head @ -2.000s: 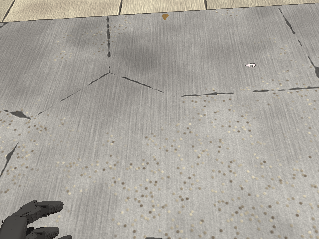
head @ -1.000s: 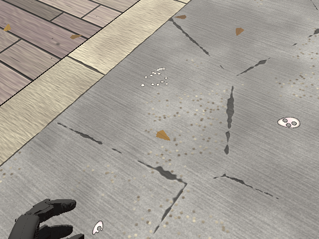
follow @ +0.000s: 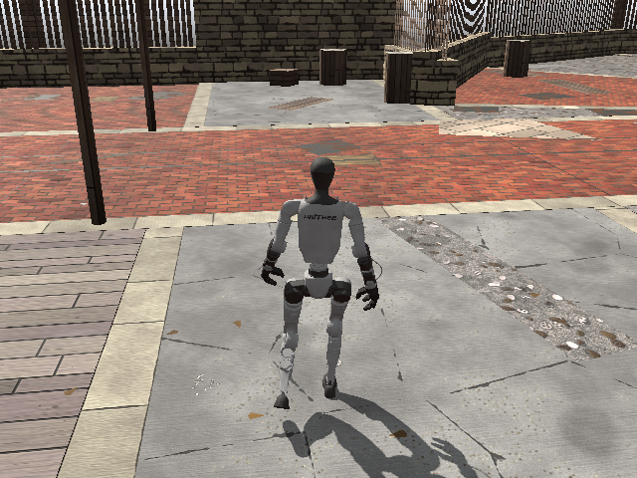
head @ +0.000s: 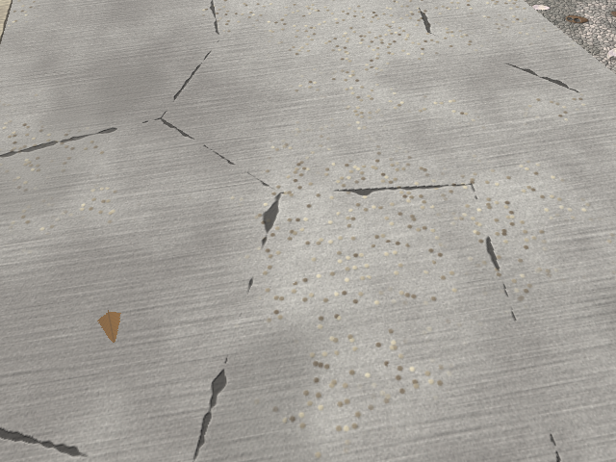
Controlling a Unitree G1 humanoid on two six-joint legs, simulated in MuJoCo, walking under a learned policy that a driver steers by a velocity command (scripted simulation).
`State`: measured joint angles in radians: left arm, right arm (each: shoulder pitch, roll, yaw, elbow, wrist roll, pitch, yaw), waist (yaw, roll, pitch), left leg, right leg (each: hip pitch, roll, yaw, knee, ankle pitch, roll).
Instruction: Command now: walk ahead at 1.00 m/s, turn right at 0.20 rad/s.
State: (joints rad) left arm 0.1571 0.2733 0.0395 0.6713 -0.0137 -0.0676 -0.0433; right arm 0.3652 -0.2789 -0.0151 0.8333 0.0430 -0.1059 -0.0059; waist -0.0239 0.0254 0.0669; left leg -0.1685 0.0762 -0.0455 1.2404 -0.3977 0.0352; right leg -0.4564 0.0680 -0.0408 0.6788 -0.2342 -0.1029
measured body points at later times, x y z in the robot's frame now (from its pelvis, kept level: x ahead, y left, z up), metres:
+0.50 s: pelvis +0.49 +0.02 +0.01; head +0.52 -0.01 +0.45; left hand +0.61 +0.28 -0.11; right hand +0.57 -0.27 -0.10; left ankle +0.58 +0.13 -0.72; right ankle +0.31 -0.06 -0.60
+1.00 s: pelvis +0.89 -0.20 +0.02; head +0.89 -0.24 +0.46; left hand +1.07 +0.01 -0.09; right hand +0.93 -0.54 -0.05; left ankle +1.04 -0.04 -0.62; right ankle +0.87 -0.22 -0.71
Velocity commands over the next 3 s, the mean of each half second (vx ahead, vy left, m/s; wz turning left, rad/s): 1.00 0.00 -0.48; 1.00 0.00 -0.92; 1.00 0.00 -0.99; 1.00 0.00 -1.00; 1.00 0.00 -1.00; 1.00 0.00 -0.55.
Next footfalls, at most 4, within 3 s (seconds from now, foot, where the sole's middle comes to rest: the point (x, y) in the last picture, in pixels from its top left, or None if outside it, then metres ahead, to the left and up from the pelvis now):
0.36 left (270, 384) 0.62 0.13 -0.75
0.82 right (422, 268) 0.91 -0.25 -0.75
1.24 left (461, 140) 1.36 -0.43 -0.75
1.72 right None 1.27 -0.89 -0.75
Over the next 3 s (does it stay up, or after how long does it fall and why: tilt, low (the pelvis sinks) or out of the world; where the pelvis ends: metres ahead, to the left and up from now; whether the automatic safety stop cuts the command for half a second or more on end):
stays up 0.89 -1.69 0.01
